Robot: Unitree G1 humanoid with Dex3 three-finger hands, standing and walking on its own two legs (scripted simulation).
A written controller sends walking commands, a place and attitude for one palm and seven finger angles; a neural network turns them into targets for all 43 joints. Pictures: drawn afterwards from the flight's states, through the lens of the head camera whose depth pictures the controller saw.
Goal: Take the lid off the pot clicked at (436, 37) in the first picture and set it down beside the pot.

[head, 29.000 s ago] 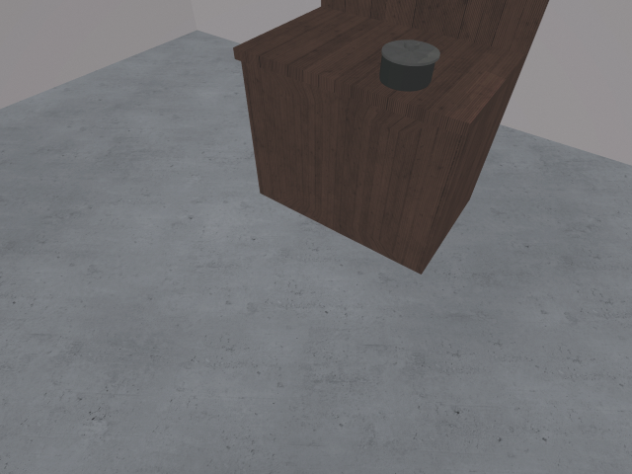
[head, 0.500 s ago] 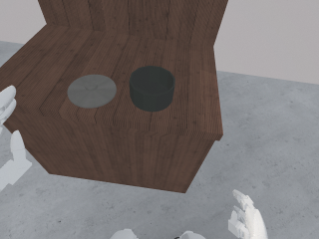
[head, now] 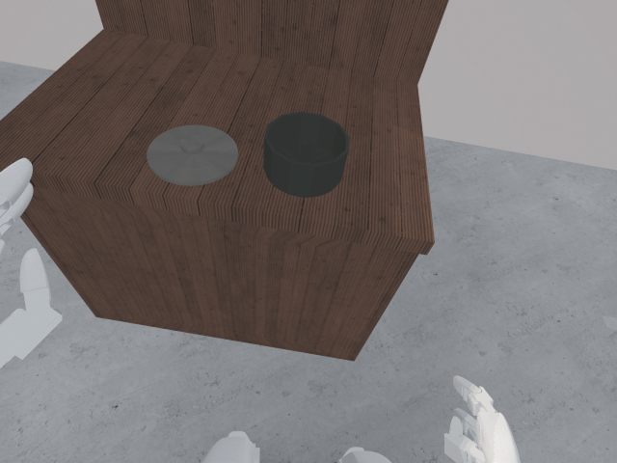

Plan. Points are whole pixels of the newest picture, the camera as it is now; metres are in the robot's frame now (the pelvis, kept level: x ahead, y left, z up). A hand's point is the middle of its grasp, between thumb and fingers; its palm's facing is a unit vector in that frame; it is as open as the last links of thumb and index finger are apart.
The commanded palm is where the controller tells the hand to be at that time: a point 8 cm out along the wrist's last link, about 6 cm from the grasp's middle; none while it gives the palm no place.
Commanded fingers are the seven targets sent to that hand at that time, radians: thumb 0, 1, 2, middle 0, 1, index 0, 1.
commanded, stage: step back with the hand held close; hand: left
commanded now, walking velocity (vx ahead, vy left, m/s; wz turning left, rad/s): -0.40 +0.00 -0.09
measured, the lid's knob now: (192, 144) +0.65 +0.24 -0.01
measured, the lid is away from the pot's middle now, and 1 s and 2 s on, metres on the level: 0.22 0.22 0.22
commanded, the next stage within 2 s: stop stepping back and stand still in 0.16 s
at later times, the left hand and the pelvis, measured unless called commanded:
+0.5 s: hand out of the picture +0.13 +0.23 +0.18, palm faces +0.19 -0.87 -0.45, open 7.4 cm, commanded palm +0.07 +0.28 +0.20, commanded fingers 0.00 0.90 0.90 -0.20 -0.30 -0.20 -0.30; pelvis -0.08 +0.01 +0.01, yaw -5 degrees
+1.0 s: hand out of the picture +0.08 +0.25 +0.19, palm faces +0.28 -0.86 -0.43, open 7.4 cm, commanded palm +0.02 +0.30 +0.20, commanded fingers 0.00 0.90 0.90 -0.20 -0.30 -0.20 -0.30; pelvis -0.12 +0.02 +0.02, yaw -3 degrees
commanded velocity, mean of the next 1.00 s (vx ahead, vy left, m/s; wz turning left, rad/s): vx -0.03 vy -0.02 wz -0.01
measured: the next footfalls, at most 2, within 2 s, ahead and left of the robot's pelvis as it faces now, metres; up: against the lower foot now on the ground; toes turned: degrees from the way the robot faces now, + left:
right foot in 0.18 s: -0.01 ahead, -0.15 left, +0.00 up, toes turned -4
left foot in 0.38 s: +0.03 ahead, +0.11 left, +0.00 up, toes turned -4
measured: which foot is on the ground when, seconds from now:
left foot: down 0.00-0.22, up 0.24-0.36, down 0.38-1.00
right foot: up 0.00-0.16, down 0.18-0.82, up 0.84-0.90, down 0.92-1.00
